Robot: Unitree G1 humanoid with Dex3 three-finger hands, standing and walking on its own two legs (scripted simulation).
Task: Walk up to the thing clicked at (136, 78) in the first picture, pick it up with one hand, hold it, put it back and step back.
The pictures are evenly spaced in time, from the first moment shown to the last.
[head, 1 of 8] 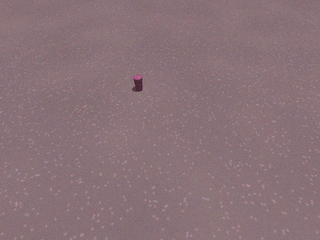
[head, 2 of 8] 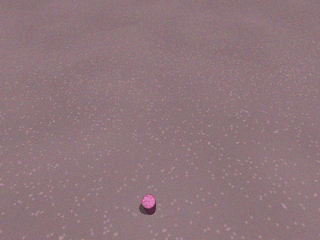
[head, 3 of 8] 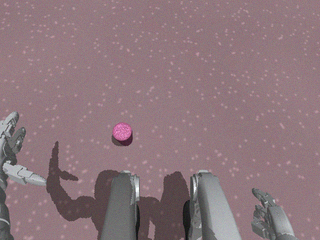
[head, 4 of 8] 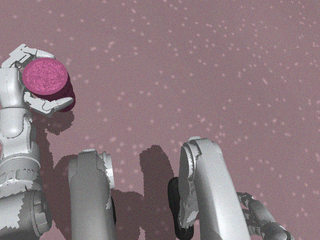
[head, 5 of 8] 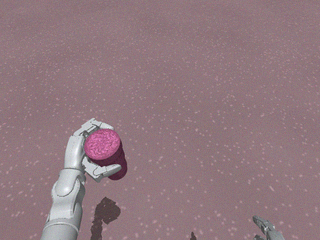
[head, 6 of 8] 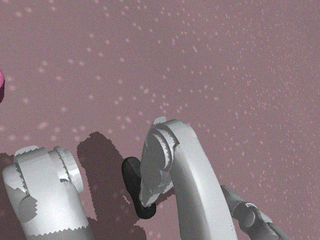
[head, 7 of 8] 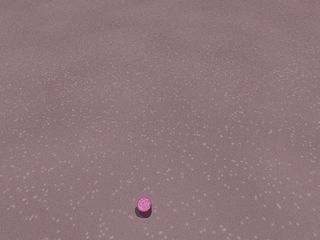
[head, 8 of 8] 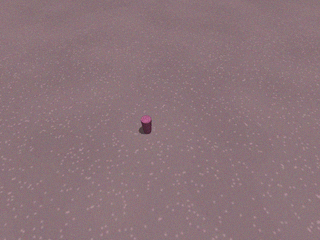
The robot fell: no
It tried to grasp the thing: yes
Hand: left
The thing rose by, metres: 0.69
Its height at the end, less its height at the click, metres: +0.00
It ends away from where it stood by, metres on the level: 0.01
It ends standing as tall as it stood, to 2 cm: yes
